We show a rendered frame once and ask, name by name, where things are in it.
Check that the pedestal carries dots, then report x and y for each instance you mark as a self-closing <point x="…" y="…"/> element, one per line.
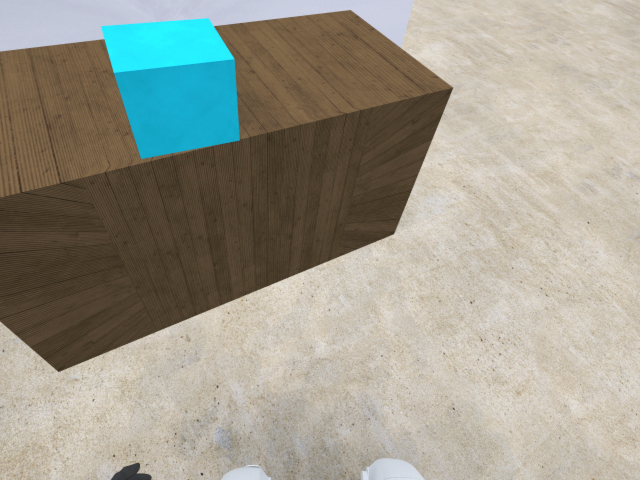
<point x="99" y="248"/>

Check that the right robot thigh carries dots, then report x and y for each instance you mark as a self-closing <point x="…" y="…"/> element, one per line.
<point x="391" y="469"/>

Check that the carton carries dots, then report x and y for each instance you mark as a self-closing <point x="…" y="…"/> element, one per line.
<point x="177" y="81"/>

